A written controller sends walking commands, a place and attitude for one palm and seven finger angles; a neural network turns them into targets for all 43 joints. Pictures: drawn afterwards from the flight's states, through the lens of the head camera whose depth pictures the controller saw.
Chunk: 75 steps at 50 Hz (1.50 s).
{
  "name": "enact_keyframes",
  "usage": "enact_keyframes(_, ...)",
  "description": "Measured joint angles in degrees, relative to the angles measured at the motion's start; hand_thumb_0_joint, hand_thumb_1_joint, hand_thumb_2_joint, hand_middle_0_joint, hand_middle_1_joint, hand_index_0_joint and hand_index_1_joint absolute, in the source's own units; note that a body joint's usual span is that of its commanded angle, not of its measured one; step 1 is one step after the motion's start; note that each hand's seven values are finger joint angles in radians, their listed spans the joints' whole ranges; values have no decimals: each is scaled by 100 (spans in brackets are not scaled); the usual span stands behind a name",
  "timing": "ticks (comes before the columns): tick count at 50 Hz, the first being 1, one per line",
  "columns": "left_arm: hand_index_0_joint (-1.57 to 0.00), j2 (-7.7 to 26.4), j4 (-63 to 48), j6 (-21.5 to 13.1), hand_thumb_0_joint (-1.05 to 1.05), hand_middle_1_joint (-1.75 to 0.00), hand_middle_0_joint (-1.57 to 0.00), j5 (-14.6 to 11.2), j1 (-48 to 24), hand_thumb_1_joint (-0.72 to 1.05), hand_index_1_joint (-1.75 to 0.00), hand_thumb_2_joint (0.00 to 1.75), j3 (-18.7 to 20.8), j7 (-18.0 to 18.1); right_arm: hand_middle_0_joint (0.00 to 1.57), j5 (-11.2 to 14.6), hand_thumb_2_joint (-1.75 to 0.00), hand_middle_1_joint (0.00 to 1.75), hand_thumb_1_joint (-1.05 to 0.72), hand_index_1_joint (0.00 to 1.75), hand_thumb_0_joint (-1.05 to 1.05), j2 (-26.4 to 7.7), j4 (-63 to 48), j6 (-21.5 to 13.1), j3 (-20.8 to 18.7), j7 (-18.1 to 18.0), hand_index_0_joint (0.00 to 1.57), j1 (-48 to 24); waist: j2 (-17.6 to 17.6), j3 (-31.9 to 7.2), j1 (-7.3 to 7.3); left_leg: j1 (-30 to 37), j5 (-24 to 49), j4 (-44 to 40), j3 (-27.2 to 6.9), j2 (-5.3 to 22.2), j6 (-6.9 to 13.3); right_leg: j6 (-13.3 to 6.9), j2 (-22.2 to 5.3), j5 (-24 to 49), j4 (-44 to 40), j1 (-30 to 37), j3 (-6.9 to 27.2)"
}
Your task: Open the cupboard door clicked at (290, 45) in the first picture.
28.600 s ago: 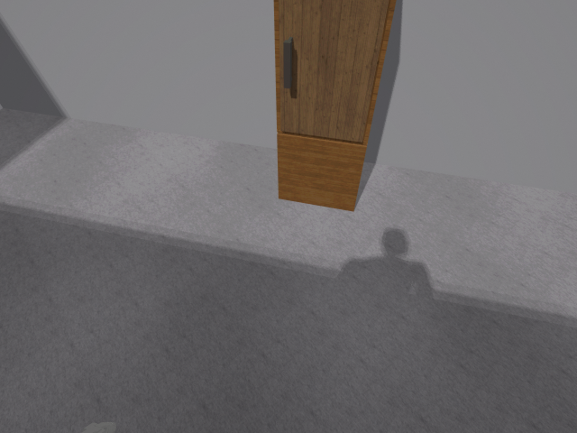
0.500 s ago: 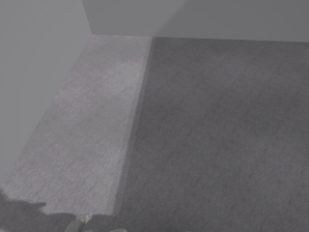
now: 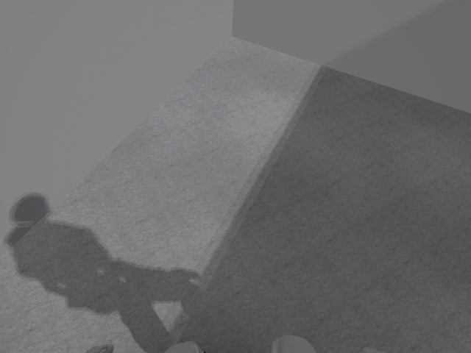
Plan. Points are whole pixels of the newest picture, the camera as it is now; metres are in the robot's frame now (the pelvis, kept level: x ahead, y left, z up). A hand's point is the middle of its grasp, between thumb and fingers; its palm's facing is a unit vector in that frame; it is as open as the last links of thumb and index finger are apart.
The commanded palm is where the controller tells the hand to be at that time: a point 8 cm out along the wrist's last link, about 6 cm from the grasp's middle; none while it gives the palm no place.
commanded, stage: turn to face it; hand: left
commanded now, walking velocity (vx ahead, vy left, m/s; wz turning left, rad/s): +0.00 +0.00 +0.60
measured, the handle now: out of the picture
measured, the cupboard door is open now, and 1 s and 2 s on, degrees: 56 56 56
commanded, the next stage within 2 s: none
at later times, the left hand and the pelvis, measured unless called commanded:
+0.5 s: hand out of the picture +0.02 +0.12 -0.15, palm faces +0.33 -0.91 -0.24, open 7.3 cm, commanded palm none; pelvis +0.03 -0.08 +0.01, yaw +20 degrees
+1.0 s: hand out of the picture +0.02 +0.14 -0.14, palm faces +0.56 -0.77 -0.31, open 7.4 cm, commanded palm none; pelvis +0.05 -0.11 +0.00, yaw +37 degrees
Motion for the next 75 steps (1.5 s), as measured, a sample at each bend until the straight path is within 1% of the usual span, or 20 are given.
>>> enact_keyframes(9, -20, 26, -297, -41, 1, -30, -20, -35, -88, 91, -30, 90, -45, -14, 20, -3, -90, 30, -90, 30, 1, 49, 43, 143, -69, 95, 21, 127, 326, -39, -80, -63, 285, -349, -718, -29, -303, 14, 235, 168, -2203, 625, 93)
enact_keyframes(12, -20, -13, -395, -190, 0, -30, -20, -3, -9, 91, -30, 90, -92, 8, 20, 51, -90, 30, -90, 30, 1, 13, 50, 234, -153, 106, 21, 150, 337, -73, -52, -365, -277, 279, -880, -156, -438, -239, 266, 749, -3274, 1097, -28)
enact_keyframes(14, -20, -146, -380, -222, 0, -30, -20, 20, 48, 91, -30, 90, -170, 39, 20, 42, -90, 30, -90, 30, 1, -83, 106, 311, -220, 116, 21, 100, 419, -11, -66, -718, -1110, 1549, -796, -234, -454, -377, 196, 573, -3100, 1158, -201)
enact_keyframes(17, -20, -295, -327, -205, 0, -30, -20, 18, 216, 91, -30, 90, -235, 75, 20, 38, -90, 30, -90, 30, 1, -143, 164, 385, -263, 156, 20, 9, 375, 18, -99, -1032, -1118, 3019, -479, -167, -546, -416, 68, 506, -3309, 1416, -403)
enact_keyframes(22, -20, -378, -266, -240, 1, -30, -21, 29, 367, 91, -30, 90, -283, 66, 19, 66, -90, 30, -91, 30, 1, -84, 169, 375, -196, 207, 20, -134, 86, 117, -108, -666, -1084, 2392, -86, 30, -653, -430, -156, 566, -3622, 1740, -812)
enact_keyframes(28, -21, -257, -216, -263, 0, -30, -21, 42, 515, 91, -30, 90, -217, 42, 19, 85, -90, 30, -91, 30, 1, -38, 86, 323, -108, 214, 20, -436, -141, 232, 74, 86, -927, 711, 204, -5, -510, -357, -347, 267, -3252, 1734, -1303)
enact_keyframes(30, -21, -174, -185, -225, 0, -30, -21, 3, 623, 91, -30, 90, -172, 15, 19, 60, -90, 30, -91, 30, 1, -73, -39, 220, -85, 225, 20, -471, -136, 154, 69, 412, -222, -17, 250, -17, -236, -275, -427, 38, -2669, 1487, -1407)
enact_keyframes(32, -21, -18, -104, -73, 1, -30, -21, -15, 513, 91, -30, 90, -127, 17, 19, 49, -90, 30, -91, 30, 1, -18, -113, 111, -87, 192, 20, -529, -264, 217, 80, 259, -374, 262, 180, -111, -2, -117, -407, -533, -1484, 962, -923)
enact_keyframes(37, -20, 110, -52, 89, 1, -30, -21, -8, 193, 91, -30, 90, -30, 20, 20, 27, -90, 30, -90, 30, 1, 31, -141, 67, -26, 61, 20, -366, -156, 164, 107, 348, -288, -32, -136, -133, -101, 46, -97, -224, -181, 80, -123)
enact_keyframes(43, -20, 87, -304, 29, 1, -30, -20, -17, -38, 91, -30, 90, -27, -15, 20, 0, -90, 30, -90, 30, 1, 58, -21, 113, -17, 80, 21, -109, 93, 60, 44, 449, -18, -426, -515, -114, -198, 57, 41, 88, -1144, 149, 106)
enact_keyframes(48, -20, 20, -499, -104, 1, -30, -20, -44, -135, 91, -30, 90, -82, -24, 20, 14, -90, 30, -90, 30, 1, 52, 36, 217, -91, 94, 21, 79, 271, -2, -72, 201, -109, -122, -891, -149, -415, -21, 285, 538, -2923, 952, -9)
enact_keyframes(51, -20, -142, -537, -235, 0, -30, -20, 13, -113, 91, -30, 90, -163, 27, 20, 55, -90, 30, -90, 30, 1, -58, 108, 301, -197, 94, 21, 96, 432, 43, -111, -294, -1158, 1223, -917, -221, -411, -419, 261, 619, -3061, 1090, -249)
enact_keyframes(54, -20, -302, -511, -222, 0, -30, -20, 7, -3, 91, -30, 90, -231, 71, 20, 43, -90, 30, -90, 30, 1, -120, 200, 393, -251, 130, 20, 60, 404, 104, -146, -749, -1254, 2947, -613, -211, -502, -491, 117, 594, -3226, 1314, -458)
enact_keyframes(56, -20, -368, -462, -207, 0, -30, -21, 9, 79, 91, -30, 90, -260, 81, 20, 48, -90, 30, -91, 30, 1, -111, 225, 410, -248, 165, 20, 43, 326, 112, -183, -816, -1090, 3279, -427, -109, -581, -489, 32, 669, -3429, 1464, -606)
enact_keyframes(60, -20, -434, -379, -219, 0, -30, -21, 18, 200, 91, -30, 90, -293, 71, 19, 62, -90, 30, -91, 30, 1, -48, 254, 421, -208, 205, 20, -8, 136, 135, -174, -566, -1076, 2614, -176, 47, -661, -488, -126, 731, -3660, 1650, -941)
enact_keyframes(65, -21, -323, -299, -248, 0, -30, -21, 45, 318, 91, -30, 90, -210, 61, 19, 85, -90, 30, -91, 30, 1, 23, 232, 380, -140, 210, 20, -208, -51, 211, 3, -25, -1200, 1245, 71, 76, -582, -424, -296, 577, -3461, 1646, -1334)
enact_keyframes(68, -21, -172, -225, -209, 0, -30, -21, 21, 458, 91, -30, 90, -134, 32, 19, 79, -90, 30, -91, 30, 1, 30, 93, 277, -103, 220, 20, -303, -133, 164, 50, 456, -523, 129, 215, 29, -444, -314, -441, 306, -2973, 1476, -1526)
enact_keyframes(70, -21, -25, -149, -81, 0, -30, -21, -7, 457, 91, -30, 90, -72, 18, 19, 47, -90, 30, -91, 30, 1, 64, 2, 159, -104, 207, 20, -354, -239, 150, 52, 333, -424, 230, 167, -74, -38, -153, -459, -263, -2029, 1063, -1170)
enact_keyframes(72, -20, 75, -55, 67, 1, -30, -21, 0, 380, 91, -30, 90, -34, 55, 19, 36, -90, 30, -91, 30, 1, 91, -61, 93, -67, 149, 20, -342, -245, 139, 85, 277, -542, 315, 76, -91, 25, -61, -270, -614, -1024, 608, -658)
enact_keyframes(75, -20, 142, -6, 119, 1, -30, -20, -2, 242, 91, -30, 90, 10, 30, 20, 24, -90, 30, -90, 30, 1, 108, -77, 70, -21, 60, 20, -255, -176, 98, 95, 387, -366, -29, -91, -126, -44, 24, -113, -213, -236, 148, -211)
